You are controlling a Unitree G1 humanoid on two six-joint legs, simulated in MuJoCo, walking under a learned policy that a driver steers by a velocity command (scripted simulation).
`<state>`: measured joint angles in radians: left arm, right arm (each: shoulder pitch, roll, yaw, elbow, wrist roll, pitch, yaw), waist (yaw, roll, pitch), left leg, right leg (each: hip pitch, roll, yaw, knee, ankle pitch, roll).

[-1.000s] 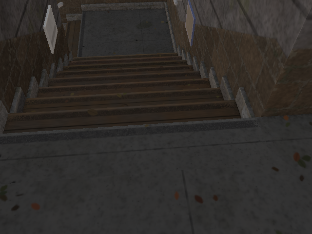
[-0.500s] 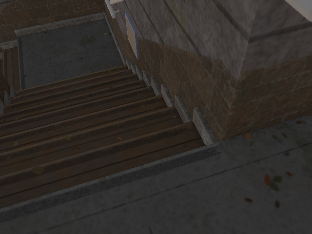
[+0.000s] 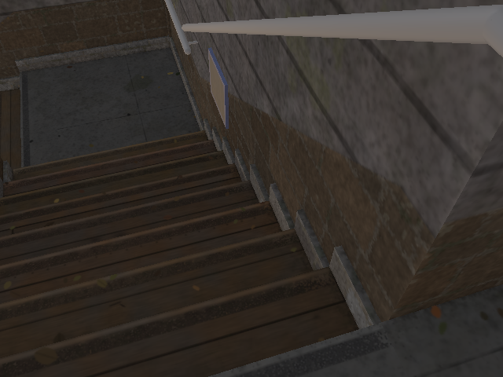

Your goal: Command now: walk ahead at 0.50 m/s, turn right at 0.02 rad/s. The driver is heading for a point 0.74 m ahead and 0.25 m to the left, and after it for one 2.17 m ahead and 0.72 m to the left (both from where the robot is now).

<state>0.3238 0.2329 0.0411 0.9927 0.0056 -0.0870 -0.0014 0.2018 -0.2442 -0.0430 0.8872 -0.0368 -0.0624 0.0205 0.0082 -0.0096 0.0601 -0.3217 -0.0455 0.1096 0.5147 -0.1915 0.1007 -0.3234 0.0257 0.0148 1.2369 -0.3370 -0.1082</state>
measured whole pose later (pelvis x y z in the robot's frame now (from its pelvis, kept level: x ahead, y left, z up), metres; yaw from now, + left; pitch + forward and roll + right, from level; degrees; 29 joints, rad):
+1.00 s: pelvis +0.40 +0.11 -0.05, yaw +15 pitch -2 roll +1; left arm 0.31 0.29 0.07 0.88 0.02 -0.04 0.02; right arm 0.23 -0.26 -0.07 0.77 -0.01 -0.02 0.01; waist 0.00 -0.04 0.03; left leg -0.40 -0.05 0.04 0.94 -0.53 0.05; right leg -0.43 -0.21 -0.03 1.37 -0.49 0.02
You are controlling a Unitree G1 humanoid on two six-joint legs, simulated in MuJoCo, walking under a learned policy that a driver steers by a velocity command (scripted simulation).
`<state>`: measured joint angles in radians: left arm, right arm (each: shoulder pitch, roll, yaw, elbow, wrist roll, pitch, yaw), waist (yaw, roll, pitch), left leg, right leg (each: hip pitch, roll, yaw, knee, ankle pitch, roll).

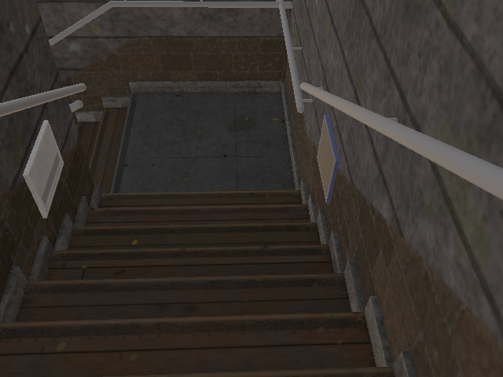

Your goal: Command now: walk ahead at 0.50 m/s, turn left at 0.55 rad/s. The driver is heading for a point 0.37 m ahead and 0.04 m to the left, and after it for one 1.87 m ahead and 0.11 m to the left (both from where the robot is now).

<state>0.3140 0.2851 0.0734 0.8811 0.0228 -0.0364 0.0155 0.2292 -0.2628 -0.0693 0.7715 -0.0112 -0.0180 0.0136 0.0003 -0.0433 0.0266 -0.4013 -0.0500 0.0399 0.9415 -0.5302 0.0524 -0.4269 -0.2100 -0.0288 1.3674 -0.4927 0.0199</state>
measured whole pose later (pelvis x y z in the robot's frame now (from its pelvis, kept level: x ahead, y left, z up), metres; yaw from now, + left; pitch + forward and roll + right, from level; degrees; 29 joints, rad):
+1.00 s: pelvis +0.44 +0.23 -0.31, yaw +18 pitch -1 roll -2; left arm 0.40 0.21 0.03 0.97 0.03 0.02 0.05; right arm 0.22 -0.16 -0.01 0.97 -0.01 -0.04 0.02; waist 0.06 -0.04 0.06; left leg -0.36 -0.03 0.06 0.61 -0.22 0.09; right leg -0.58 0.00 0.08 1.72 -0.59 -0.04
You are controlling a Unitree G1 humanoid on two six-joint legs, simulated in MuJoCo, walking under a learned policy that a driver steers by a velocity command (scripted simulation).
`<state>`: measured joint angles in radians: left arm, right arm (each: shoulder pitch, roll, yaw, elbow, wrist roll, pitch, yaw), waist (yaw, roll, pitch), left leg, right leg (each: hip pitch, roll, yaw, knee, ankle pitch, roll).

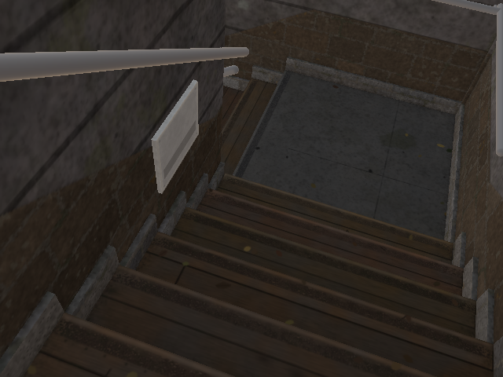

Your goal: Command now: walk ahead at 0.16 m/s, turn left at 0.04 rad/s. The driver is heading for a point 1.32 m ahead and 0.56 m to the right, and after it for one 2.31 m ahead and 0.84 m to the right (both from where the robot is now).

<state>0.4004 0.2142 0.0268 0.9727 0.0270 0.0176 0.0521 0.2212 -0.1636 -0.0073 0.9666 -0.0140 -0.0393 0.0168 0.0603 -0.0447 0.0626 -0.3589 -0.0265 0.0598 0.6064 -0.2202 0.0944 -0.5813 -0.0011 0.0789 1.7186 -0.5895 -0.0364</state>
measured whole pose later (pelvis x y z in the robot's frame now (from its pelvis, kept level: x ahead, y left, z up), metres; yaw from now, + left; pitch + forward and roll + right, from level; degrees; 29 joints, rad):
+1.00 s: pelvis +0.14 -0.02 -0.01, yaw -1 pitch +0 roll +0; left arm 0.52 0.19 0.03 1.14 0.05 -0.06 0.02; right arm 0.26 -0.22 -0.06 1.04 -0.03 -0.01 0.00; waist 0.04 0.02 -0.03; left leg -0.52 -0.05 -0.01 1.08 -0.40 0.08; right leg -0.19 0.05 -0.07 0.63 -0.45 -0.09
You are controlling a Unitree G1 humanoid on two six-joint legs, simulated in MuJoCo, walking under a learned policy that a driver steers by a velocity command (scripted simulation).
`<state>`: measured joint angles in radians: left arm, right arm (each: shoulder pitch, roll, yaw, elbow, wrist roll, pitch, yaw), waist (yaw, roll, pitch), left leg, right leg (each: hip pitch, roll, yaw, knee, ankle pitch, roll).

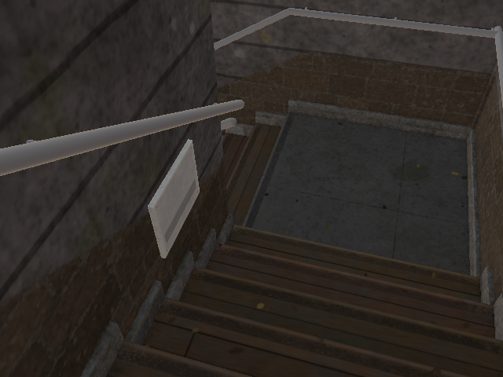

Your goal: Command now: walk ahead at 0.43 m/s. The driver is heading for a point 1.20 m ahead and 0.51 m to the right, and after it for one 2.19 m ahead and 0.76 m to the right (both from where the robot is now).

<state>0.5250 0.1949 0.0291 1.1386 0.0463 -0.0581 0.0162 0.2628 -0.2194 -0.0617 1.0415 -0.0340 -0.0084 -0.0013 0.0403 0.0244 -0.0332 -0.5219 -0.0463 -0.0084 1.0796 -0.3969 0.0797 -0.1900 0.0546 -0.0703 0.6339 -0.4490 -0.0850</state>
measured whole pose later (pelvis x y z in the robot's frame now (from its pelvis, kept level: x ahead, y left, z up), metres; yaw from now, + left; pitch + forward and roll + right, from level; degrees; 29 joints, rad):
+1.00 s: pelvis +0.49 -0.06 -0.35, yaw -22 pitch -1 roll +1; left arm 0.33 0.19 0.04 1.01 0.01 -0.01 0.01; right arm 0.21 -0.20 -0.03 0.91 -0.06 -0.01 -0.03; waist -0.02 0.02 0.05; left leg -0.76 0.10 -0.03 1.43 -0.33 -0.03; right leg -0.35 0.12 -0.02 0.71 -0.34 -0.14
